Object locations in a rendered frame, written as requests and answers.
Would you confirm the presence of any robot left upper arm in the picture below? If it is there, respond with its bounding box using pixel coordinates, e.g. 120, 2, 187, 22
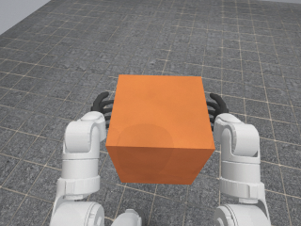
50, 202, 104, 226

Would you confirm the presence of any robot left hand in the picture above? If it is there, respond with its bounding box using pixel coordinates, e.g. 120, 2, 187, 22
90, 91, 115, 129

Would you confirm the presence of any robot right upper arm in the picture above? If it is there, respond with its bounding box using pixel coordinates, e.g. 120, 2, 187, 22
214, 203, 270, 226

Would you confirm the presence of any robot left thigh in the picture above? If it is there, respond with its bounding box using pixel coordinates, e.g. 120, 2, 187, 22
111, 212, 142, 226

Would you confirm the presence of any robot right forearm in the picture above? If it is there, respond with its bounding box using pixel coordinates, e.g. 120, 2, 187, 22
213, 113, 272, 226

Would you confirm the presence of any left robot foot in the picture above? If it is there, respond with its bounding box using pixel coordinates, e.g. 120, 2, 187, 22
135, 208, 145, 226

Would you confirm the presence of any robot left forearm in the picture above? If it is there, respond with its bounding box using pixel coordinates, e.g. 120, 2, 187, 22
49, 111, 106, 226

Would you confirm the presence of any carton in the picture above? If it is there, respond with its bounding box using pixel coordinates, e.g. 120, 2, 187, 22
105, 74, 215, 185

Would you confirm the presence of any robot right hand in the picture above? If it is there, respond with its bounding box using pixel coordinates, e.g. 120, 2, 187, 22
206, 93, 230, 131

